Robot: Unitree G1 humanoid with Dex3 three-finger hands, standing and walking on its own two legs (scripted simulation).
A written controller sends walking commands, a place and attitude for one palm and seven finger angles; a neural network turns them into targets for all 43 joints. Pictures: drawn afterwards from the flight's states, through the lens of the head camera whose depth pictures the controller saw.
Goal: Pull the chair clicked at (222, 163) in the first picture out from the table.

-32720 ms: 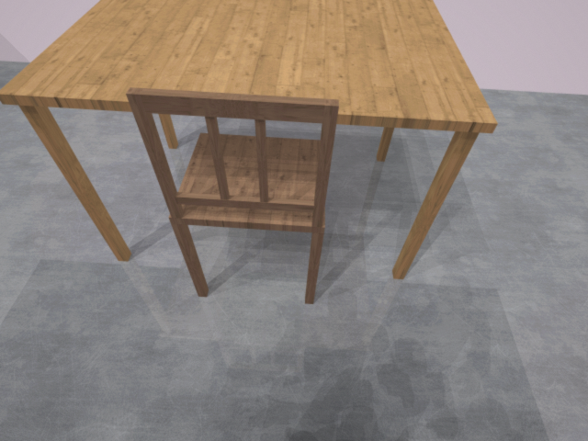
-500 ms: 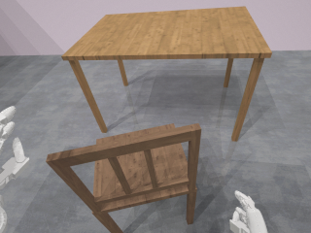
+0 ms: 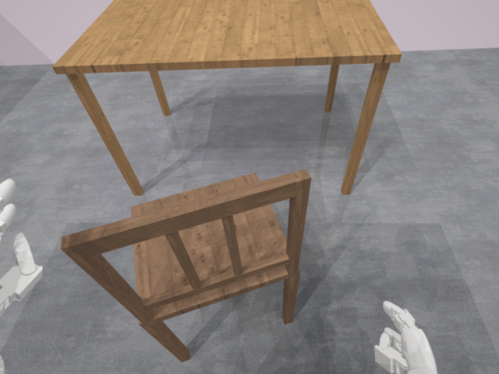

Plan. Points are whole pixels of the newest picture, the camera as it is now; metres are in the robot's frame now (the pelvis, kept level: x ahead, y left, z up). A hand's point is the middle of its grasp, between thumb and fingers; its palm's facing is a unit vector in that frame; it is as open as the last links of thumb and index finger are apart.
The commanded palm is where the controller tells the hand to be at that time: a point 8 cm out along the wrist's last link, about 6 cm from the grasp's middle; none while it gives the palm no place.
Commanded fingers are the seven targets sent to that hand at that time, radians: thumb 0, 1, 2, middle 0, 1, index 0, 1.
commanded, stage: step back with the hand held close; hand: left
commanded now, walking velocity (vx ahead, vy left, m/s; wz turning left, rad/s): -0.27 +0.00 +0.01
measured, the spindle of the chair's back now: (185, 261) +0.34 +0.17 -0.10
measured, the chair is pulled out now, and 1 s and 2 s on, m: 0.59 0.59 0.59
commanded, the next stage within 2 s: stop stepping back and stand still in 1.46 s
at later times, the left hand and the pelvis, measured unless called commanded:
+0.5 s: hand (25, 320) +0.15 +0.26 +0.14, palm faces +0.42 -0.79 -0.44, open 7.4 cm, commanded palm +0.09 +0.30 +0.17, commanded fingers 0.00 0.90 0.90 -0.20 -0.30 -0.20 -0.30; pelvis -0.04 +0.00 -0.01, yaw +1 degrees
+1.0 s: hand out of the picture +0.11 +0.26 +0.16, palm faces +0.46 -0.76 -0.46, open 7.4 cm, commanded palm +0.04 +0.30 +0.17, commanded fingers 0.00 0.90 0.90 -0.20 -0.30 -0.20 -0.30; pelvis -0.08 +0.00 -0.02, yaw +3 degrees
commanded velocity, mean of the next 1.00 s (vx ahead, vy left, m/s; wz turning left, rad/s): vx -0.33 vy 0.00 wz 0.00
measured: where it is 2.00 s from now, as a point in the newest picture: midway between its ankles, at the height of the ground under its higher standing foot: outside the picture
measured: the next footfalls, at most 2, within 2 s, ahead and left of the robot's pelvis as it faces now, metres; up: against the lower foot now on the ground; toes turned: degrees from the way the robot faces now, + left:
right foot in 1.22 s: -0.11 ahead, -0.17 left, +0.00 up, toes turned -2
left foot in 1.54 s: -0.15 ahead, +0.07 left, +0.00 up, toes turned +2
